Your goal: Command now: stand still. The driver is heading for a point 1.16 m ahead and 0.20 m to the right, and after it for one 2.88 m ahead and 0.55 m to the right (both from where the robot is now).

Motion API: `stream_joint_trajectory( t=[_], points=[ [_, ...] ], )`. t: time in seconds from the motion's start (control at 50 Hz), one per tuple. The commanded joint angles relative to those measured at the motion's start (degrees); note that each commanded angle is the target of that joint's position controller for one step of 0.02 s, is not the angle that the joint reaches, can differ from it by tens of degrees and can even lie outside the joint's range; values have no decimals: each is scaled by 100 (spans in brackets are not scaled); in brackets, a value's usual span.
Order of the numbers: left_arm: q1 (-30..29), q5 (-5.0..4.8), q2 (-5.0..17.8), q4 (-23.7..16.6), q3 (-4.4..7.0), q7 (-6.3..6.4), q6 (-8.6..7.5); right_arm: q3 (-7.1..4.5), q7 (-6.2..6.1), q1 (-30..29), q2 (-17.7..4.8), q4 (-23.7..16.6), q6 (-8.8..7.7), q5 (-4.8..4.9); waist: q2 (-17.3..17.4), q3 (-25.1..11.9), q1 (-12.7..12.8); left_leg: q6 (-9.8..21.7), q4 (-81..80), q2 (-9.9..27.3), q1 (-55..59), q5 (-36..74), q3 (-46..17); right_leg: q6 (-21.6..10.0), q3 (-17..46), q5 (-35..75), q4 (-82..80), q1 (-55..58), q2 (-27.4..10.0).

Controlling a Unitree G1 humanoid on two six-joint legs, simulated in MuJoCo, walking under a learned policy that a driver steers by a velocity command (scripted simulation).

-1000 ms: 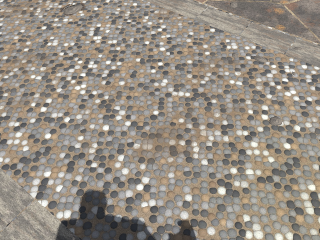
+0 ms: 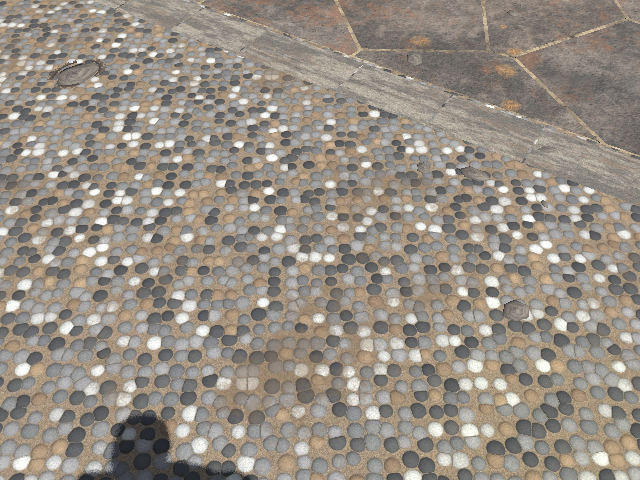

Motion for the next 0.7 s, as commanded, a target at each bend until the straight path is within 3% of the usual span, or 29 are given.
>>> stream_joint_trajectory(
  t=[0.02,0.1,0.14,0.18,0.22,0.26,0.28,0.32,0.36,0.38,0.4,0.42,0.44,0.46,0.48,0.5,0.52,0.56,0.64,0.7],
  points=[
    [372,3,538,-56,95,23,-8,-103,-25,183,-555,-83,-19,-2,-61,-136,-9,194,-273,245,372,1589,-251,-112,201,1603,-422,-235,-225],
    [356,6,525,-27,94,35,2,-115,-32,167,-531,-38,-17,-6,-63,-89,-9,182,-315,243,353,1444,-252,-103,183,1415,-466,-249,-209],
    [522,-37,522,82,113,48,27,-130,-33,321,-493,76,-2,29,-96,-139,-5,239,-213,44,286,-188,-63,-208,68,-143,-442,-290,-67],
    [468,-95,648,-9,156,76,3,-174,-42,308,-565,37,-39,81,-146,369,-6,388,-144,31,-353,-2169,-144,-459,301,-2058,-470,-774,-168],
    [622,-160,670,-65,160,68,-150,-160,-13,228,-485,-69,-215,124,-183,758,66,500,-25,179,-861,-2470,-363,-693,764,-2582,-583,-940,-462],
    [1001,-195,820,-5,213,16,-314,-139,69,28,-341,-198,-422,130,-512,770,213,448,589,113,-1435,-1815,-179,-1015,1553,-2601,-901,-450,-961],
    [1194,-195,974,38,263,-14,-364,-114,122,-107,-204,-287,-507,136,-856,714,253,402,1128,-17,-1720,-1306,87,-1249,2212,-2609,-1256,-123,-1384],
    [1082,-165,1065,-34,282,-59,-433,-90,210,-145,-152,-387,-610,153,-1021,771,129,529,1479,71,-1857,-1080,40,-1496,2895,-1909,-1406,-92,-1900],
    [679,-201,986,-198,252,-109,-439,-127,257,364,-230,-236,-667,179,-822,615,-224,626,679,43,-1011,-1010,134,-1189,2166,-949,-1005,-365,-1608],
    [319,-204,991,-339,244,-129,-413,-195,250,1000,-317,26,-664,193,-652,436,-538,655,166,-35,175,-642,121,-920,1572,-434,-647,-1016,-1230],
    [-197,-201,919,-585,206,-138,-440,-345,227,1896,-709,289,-660,155,34,268,-943,872,-473,430,1322,-622,-849,-530,714,757,670,-1927,-615],
    [-269,-183,574,-833,130,-124,-547,-568,256,2743,-1497,464,-663,145,1729,-85,-1094,1536,-1357,1658,2508,-451,-3173,-61,-278,422,2936,-3171,251],
    [-306,-181,629,-860,136,-133,-627,-389,284,2546,-1038,377,-706,30,1379,-128,-878,1767,-1603,2213,2597,65,-4172,-124,369,-1163,4160,-3932,226],
    [-192,-266,666,-828,147,-187,-663,-260,278,2099,-655,232,-744,-3,745,135,-573,1614,-1429,2182,2443,461,-3574,-301,649,-949,4769,-4261,-100],
    [-99,-288,622,-768,135,-222,-664,-200,299,1791,-521,94,-752,-10,395,119,-392,1431,-1424,1946,2294,743,-2857,-413,604,-464,4829,-4276,-315],
    [-167,-251,654,-781,167,-231,-664,-155,325,1622,-497,38,-735,11,158,260,-278,1275,-1502,1774,2123,1183,-2293,-443,517,-36,4527,-4325,-495],
    [-265,-193,756,-805,232,-236,-636,-88,322,1569,-359,18,-696,5,171,257,-213,1070,-1570,1544,1948,1615,-1772,-444,411,267,4204,-4114,-635],
    [-341,-173,577,-845,219,-292,-549,-39,269,1773,-319,39,-597,-28,348,244,-185,958,-1716,1291,1665,2064,-1238,-314,184,562,3771,-3818,-666],
    [-1500,-130,332,-1340,72,-308,-481,-47,108,1728,-642,-116,-539,-79,326,604,-308,928,-2135,1011,785,2201,-646,-71,-156,1538,1868,-3294,-467],
    [-2094,-168,412,-1570,26,-377,-476,-105,76,2049,-810,-81,-557,-23,476,696,-436,942,-2367,1106,770,2028,-536,-110,-312,1992,908,-2766,-250]
  ],
)
Velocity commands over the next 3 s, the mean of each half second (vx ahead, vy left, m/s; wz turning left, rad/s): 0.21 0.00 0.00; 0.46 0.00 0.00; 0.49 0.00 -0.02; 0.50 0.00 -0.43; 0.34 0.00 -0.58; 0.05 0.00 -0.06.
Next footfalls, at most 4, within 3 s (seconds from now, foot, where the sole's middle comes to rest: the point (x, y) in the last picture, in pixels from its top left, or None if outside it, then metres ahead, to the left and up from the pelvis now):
0.86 right None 0.46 -0.10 -0.77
1.42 left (270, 372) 0.75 0.15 -0.77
1.98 right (378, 275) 1.03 -0.12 -0.78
2.42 left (353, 191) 1.34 -0.06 -0.77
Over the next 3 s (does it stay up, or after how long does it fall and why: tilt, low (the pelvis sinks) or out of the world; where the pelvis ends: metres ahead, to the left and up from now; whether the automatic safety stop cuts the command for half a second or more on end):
stays up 1.18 -0.10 0.00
